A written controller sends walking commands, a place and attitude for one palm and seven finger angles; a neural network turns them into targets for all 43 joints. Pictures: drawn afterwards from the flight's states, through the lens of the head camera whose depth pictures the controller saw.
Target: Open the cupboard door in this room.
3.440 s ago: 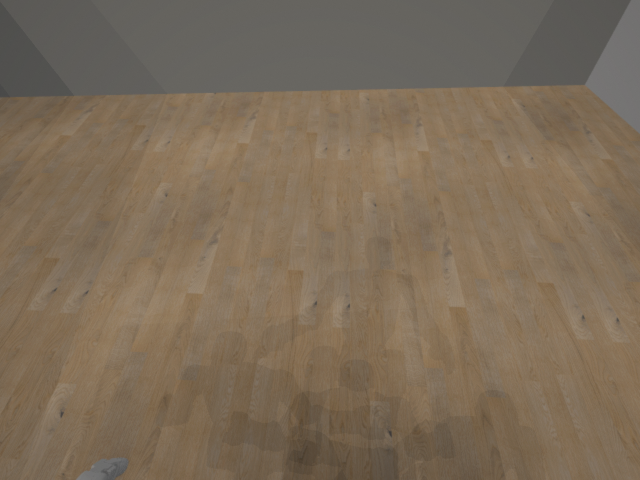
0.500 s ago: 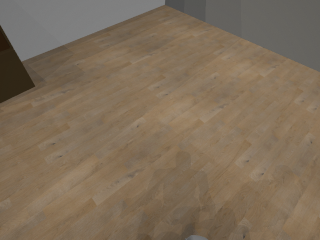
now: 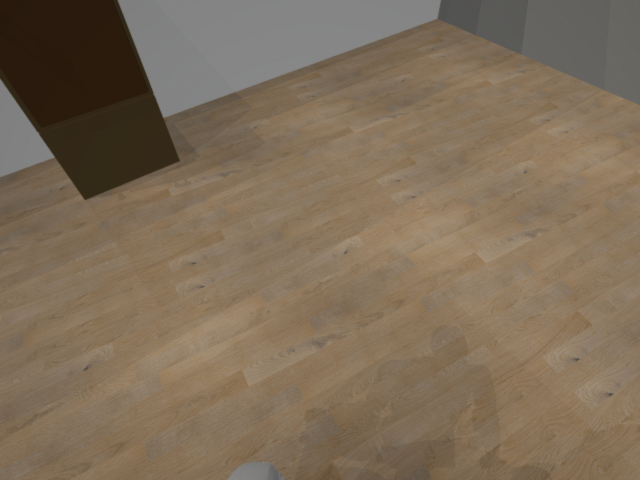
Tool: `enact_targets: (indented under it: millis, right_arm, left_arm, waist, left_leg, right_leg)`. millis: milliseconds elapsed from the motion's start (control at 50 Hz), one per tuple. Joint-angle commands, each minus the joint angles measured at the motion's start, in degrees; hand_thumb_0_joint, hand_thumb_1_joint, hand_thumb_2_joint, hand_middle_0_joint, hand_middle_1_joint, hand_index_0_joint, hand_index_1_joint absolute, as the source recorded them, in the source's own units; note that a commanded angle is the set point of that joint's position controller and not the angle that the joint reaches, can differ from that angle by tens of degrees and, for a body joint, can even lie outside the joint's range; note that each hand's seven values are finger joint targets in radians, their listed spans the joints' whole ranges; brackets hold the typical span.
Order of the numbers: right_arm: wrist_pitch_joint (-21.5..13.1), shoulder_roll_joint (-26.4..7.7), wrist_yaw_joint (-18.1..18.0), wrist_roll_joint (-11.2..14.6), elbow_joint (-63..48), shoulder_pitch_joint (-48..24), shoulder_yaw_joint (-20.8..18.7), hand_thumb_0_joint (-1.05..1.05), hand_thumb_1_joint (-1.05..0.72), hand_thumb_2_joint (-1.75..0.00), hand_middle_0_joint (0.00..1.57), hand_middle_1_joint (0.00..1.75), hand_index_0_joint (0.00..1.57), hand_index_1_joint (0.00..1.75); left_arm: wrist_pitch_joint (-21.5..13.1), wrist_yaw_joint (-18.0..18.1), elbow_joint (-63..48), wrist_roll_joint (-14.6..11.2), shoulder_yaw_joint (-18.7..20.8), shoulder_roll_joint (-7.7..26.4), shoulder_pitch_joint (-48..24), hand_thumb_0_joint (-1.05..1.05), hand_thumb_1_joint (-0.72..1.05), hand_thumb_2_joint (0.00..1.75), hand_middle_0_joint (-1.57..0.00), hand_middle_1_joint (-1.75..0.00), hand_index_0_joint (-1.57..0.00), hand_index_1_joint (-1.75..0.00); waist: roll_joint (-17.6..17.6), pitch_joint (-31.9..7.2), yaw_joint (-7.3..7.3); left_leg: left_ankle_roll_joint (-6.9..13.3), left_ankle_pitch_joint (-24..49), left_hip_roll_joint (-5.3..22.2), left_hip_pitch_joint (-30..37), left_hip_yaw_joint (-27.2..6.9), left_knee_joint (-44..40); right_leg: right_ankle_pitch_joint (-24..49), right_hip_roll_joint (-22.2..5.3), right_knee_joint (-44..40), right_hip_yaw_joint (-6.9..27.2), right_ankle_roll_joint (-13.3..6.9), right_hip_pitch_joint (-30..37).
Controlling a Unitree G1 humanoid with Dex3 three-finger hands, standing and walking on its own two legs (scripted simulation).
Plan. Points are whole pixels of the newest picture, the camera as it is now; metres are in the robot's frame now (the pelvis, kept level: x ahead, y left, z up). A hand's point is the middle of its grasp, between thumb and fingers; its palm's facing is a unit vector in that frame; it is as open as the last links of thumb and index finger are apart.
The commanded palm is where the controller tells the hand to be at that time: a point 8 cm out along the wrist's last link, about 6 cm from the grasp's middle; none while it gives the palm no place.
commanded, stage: turn or walk to find it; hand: left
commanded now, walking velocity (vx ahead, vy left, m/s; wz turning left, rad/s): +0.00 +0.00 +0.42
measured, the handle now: out of the picture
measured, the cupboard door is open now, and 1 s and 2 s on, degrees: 0 0 0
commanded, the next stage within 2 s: stand and wait in 0.08 s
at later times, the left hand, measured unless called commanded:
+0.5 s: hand out of the picture -0.01 +0.23 -0.18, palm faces +0.12 -0.96 -0.24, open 7.4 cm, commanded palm none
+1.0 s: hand out of the picture -0.04 +0.19 -0.18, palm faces +0.16 -0.97 -0.18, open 7.4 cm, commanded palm none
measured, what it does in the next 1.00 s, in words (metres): steps on the spot: left foot, then right foot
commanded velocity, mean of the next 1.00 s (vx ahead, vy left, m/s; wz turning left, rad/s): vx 0.00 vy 0.00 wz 0.15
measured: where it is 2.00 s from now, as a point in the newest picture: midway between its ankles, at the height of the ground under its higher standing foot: outside the picture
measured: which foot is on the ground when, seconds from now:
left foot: up 0.00-0.12, down 0.14-1.00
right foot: down 0.00-0.16, up 0.18-0.48, down 0.50-1.00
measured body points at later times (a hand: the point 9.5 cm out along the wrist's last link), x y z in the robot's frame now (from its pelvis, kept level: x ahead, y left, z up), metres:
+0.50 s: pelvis -0.02 +0.03 +0.00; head -0.01 +0.03 +0.45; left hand -0.02 +0.28 -0.16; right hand +0.08 -0.18 -0.16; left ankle -0.01 +0.14 -0.74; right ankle -0.01 -0.10 -0.74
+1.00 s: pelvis -0.02 +0.02 +0.00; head -0.01 +0.03 +0.45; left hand -0.04 +0.24 -0.17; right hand -0.06 -0.19 -0.16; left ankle -0.01 +0.14 -0.74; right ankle -0.01 -0.09 -0.74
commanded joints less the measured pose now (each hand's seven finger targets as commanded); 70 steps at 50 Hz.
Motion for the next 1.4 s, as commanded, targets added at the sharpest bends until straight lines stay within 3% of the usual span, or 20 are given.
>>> enact_targets:
  millis: [0,80,100,120,140,160,200,260,380,440,500,520,540,680,840,1020,1080,1120,1180,1380]
  right_arm:
    - [-2.07,-1.81,0.22,0.48,-5.64,-6.03,0.82,0.00,-0.90,-0.90,0.20,0.30,0.20,0.30]
    - [-3.03,-2.66,-0.20,0.49,-4.45,-1.80,1.04,0.00,-0.90,-0.90,0.20,0.30,0.20,0.30]
    - [-3.62,-4.70,-0.24,0.32,-3.82,0.49,0.71,0.00,-0.90,-0.90,0.20,0.30,0.20,0.30]
    - [-4.18,-9.81,-0.46,-0.23,-3.82,2.10,-0.34,0.00,-0.90,-0.90,0.20,0.30,0.20,0.30]
    - [-3.77,-12.42,-0.65,0.19,-3.46,4.23,-0.60,0.00,-0.90,-0.90,0.20,0.30,0.20,0.30]
    - [-4.17,-10.93,-1.53,0.01,-2.34,4.65,-0.51,0.00,-0.90,-0.90,0.20,0.30,0.20,0.30]
    - [-4.14,-7.56,-2.21,-0.09,-3.08,-1.66,0.85,0.00,-0.90,-0.90,0.20,0.30,0.20,0.30]
    - [-4.90,-5.75,-2.41,0.22,-2.98,-3.37,1.66,0.00,-0.90,-0.90,0.20,0.30,0.20,0.30]
    - [-4.77,-5.11,-2.46,0.05,-0.15,-0.67,1.41,0.00,-0.90,-0.90,0.20,0.30,0.20,0.30]
    - [-4.78,-3.91,-2.27,0.47,1.10,-1.02,1.58,0.00,-0.90,-0.90,0.20,0.30,0.20,0.30]
    - [-4.76,1.23,-1.60,1.12,1.46,0.31,2.71,0.00,-0.90,-0.90,0.20,0.30,0.20,0.30]
    - [-3.93,1.43,-1.66,0.58,2.05,0.84,2.77,0.00,-0.90,-0.90,0.20,0.30,0.20,0.30]
    - [-3.49,0.72,-1.58,0.29,2.48,1.39,2.54,0.00,-0.90,-0.90,0.20,0.30,0.20,0.30]
    - [-4.97,1.43,-2.11,0.31,7.32,5.68,3.90,0.00,-0.90,-0.90,0.20,0.30,0.20,0.30]
    - [-4.48,1.06,-2.22,0.34,8.07,8.35,3.69,0.00,-0.90,-0.90,0.20,0.30,0.20,0.30]
    - [-3.04,1.41,-1.50,-0.14,3.34,8.95,1.65,0.00,-0.90,-0.90,0.20,0.30,0.20,0.30]
    - [-3.30,-0.62,-1.26,-0.46,1.30,9.12,1.09,0.00,-0.90,-0.90,0.20,0.30,0.20,0.30]
    - [-3.93,-4.98,-1.74,-0.76,0.09,9.66,0.05,0.00,-0.90,-0.90,0.20,0.30,0.20,0.30]
    - [-4.45,-5.87,-2.47,-0.59,-1.12,7.91,-0.27,0.00,-0.90,-0.90,0.20,0.30,0.20,0.30]
    - [-3.01,-8.40,-1.30,-0.59,-6.20,1.80,-1.48,0.00,-0.90,-0.90,0.20,0.30,0.20,0.30]
  left_arm:
    - [-1.09,0.58,-1.50,0.41,3.94,13.92,4.83,0.00,0.90,0.90,-0.20,-0.30,-0.20,-0.30]
    - [-0.62,0.54,-0.77,0.08,4.25,14.16,3.32,0.00,0.90,0.90,-0.20,-0.30,-0.20,-0.30]
    - [-0.31,0.36,-0.78,-0.48,3.92,12.86,3.27,0.00,0.90,0.90,-0.20,-0.30,-0.20,-0.30]
    - [0.03,0.05,-2.02,-0.80,3.34,9.44,5.01,0.00,0.90,0.90,-0.20,-0.30,-0.20,-0.30]
    - [0.25,0.11,-3.14,-0.45,1.99,7.23,2.84,0.00,0.90,0.90,-0.20,-0.30,-0.20,-0.30]
    - [1.13,0.66,-2.39,-0.26,2.08,7.67,0.38,0.00,0.90,0.90,-0.20,-0.30,-0.20,-0.30]
    - [1.31,0.06,-0.06,-0.53,2.44,7.95,-0.03,0.00,0.90,0.90,-0.20,-0.30,-0.20,-0.30]
    - [1.13,-0.48,2.94,-0.44,1.80,6.56,3.91,0.00,0.90,0.90,-0.20,-0.30,-0.20,-0.30]
    - [0.75,-0.08,4.03,-0.60,0.37,4.23,3.12,0.00,0.90,0.90,-0.20,-0.30,-0.20,-0.30]
    - [-0.10,0.20,6.41,-0.54,0.14,4.32,7.15,0.00,0.90,0.90,-0.20,-0.30,-0.20,-0.30]
    - [-1.38,0.64,6.88,-0.32,-0.03,8.38,5.99,0.00,0.90,0.90,-0.20,-0.30,-0.20,-0.30]
    - [-1.72,0.53,6.70,-0.36,0.46,9.44,4.07,0.00,0.90,0.90,-0.20,-0.30,-0.20,-0.30]
    - [-1.53,0.54,6.51,-0.33,0.38,8.95,3.23,0.00,0.90,0.90,-0.20,-0.30,-0.20,-0.30]
    - [-1.33,0.57,8.80,-1.13,-0.46,5.26,5.07,0.00,0.90,0.90,-0.20,-0.30,-0.20,-0.30]
    - [-0.83,0.91,9.44,-1.33,0.39,5.46,5.83,0.00,0.90,0.90,-0.20,-0.30,-0.20,-0.30]
    - [0.04,1.02,4.16,-0.37,3.04,7.70,2.05,0.00,0.90,0.90,-0.20,-0.30,-0.20,-0.30]
    - [0.46,0.89,2.15,-0.48,3.40,6.77,0.09,0.00,0.90,0.90,-0.20,-0.30,-0.20,-0.30]
    - [0.67,0.80,0.42,-0.56,3.11,4.56,-0.71,0.00,0.90,0.90,-0.20,-0.30,-0.20,-0.30]
    - [-0.06,0.49,-0.90,-0.44,3.09,4.59,-2.55,0.00,0.90,0.90,-0.20,-0.30,-0.20,-0.30]
    - [-0.09,0.43,-3.71,-1.23,3.14,6.77,0.90,0.00,0.90,0.90,-0.20,-0.30,-0.20,-0.30]
  waist:
    - [-11.95,-3.61,3.64]
    - [-11.47,-6.16,1.10]
    - [-5.94,-7.69,-0.29]
    - [9.39,-9.90,-0.63]
    - [14.33,-9.25,-1.65]
    - [13.02,-8.98,-2.74]
    - [11.00,-3.28,-0.30]
    - [7.86,-4.61,1.18]
    - [6.56,-4.71,0.13]
    - [4.72,-4.30,2.00]
    - [-5.38,-2.09,0.39]
    - [-15.65,-0.58,0.09]
    - [-17.05,1.74,0.18]
    - [-0.39,0.79,0.89]
    - [-0.28,0.67,1.37]
    - [-5.77,-1.48,0.13]
    - [3.17,-0.69,-0.61]
    - [16.10,-1.34,-1.67]
    - [9.79,-6.21,-1.16]
    - [8.53,-9.68,0.86]
  left_leg:
    - [0.46,-2.03,-0.69,0.36,3.43,-10.52]
    - [1.74,7.42,-0.98,11.39,5.22,-27.73]
    - [2.83,16.04,1.28,19.68,2.88,-34.53]
    - [8.02,32.31,13.99,28.38,-12.27,-35.60]
    - [13.32,42.44,21.23,25.50,-16.59,-37.09]
    - [13.39,38.88,19.83,21.71,-16.48,-38.66]
    - [13.04,29.50,15.38,14.99,-11.05,-40.16]
    - [12.39,31.69,12.29,17.15,-6.22,-40.16]
    - [13.09,29.57,12.76,18.53,-7.77,-39.88]
    - [10.14,22.94,9.79,14.13,-6.12,-37.25]
    - [4.32,9.37,1.91,11.49,-0.43,-32.65]
    - [3.46,6.61,0.44,12.24,0.90,-31.17]
    - [3.60,6.59,0.85,13.65,1.22,-29.70]
    - [4.37,14.78,3.71,14.61,-1.03,-36.87]
    - [4.33,14.28,3.33,9.37,-1.98,-34.89]
    - [4.44,9.91,1.79,5.01,-1.50,-22.89]
    - [6.46,11.81,4.72,3.15,-10.01,-30.23]
    - [12.35,11.87,12.89,6.19,-28.06,-42.67]
    - [15.81,21.36,13.19,13.11,-27.90,-39.59]
    - [10.85,25.36,5.24,11.00,-23.90,-34.76]
  right_leg:
    - [32.40,-13.68,-5.88,8.53,-7.19,5.85]
    - [30.96,-12.82,0.80,5.21,-3.47,3.07]
    - [24.35,-10.67,6.30,3.16,-0.74,-2.60]
    - [3.39,-4.11,15.86,-0.38,3.23,-14.88]
    - [-18.84,-1.34,24.28,2.00,4.10,-17.33]
    - [-18.20,-0.95,29.26,6.84,3.94,-16.78]
    - [-11.16,-1.45,32.32,8.93,3.57,-16.53]
    - [-7.11,-0.77,28.57,7.65,3.99,-14.36]
    - [-7.75,0.58,11.51,6.29,3.88,-8.12]
    - [2.68,1.27,-2.31,5.58,3.65,-0.16]
    - [8.01,-8.22,-11.64,15.77,-0.41,-0.99]
    - [2.13,-8.54,-14.45,18.38,-2.07,-5.26]
    - [-3.87,-8.80,-16.82,18.53,-2.77,-9.29]
    - [1.15,-2.37,-12.03,12.02,-0.32,-4.62]
    - [0.33,-3.12,-9.62,9.75,-0.43,-1.19]
    - [-7.02,-10.31,-7.99,9.99,-3.29,-7.05]
    - [-7.79,-5.01,1.88,3.84,-0.21,-9.12]
    - [-11.99,3.22,20.46,2.03,2.66,-14.59]
    - [-12.83,2.05,30.95,9.23,2.44,-19.44]
    - [-1.47,6.00,-0.13,7.99,3.20,-1.57]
